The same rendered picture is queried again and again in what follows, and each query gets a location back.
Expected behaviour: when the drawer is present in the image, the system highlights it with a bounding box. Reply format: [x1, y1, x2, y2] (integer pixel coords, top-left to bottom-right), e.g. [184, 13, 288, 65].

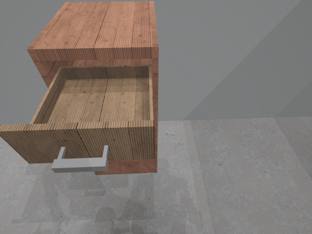
[0, 65, 155, 164]

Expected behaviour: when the cabinet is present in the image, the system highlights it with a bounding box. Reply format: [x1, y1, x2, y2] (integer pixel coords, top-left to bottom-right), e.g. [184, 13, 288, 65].
[27, 1, 159, 175]

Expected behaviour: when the handle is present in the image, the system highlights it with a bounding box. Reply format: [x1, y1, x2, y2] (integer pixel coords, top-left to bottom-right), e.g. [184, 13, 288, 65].
[51, 145, 109, 173]

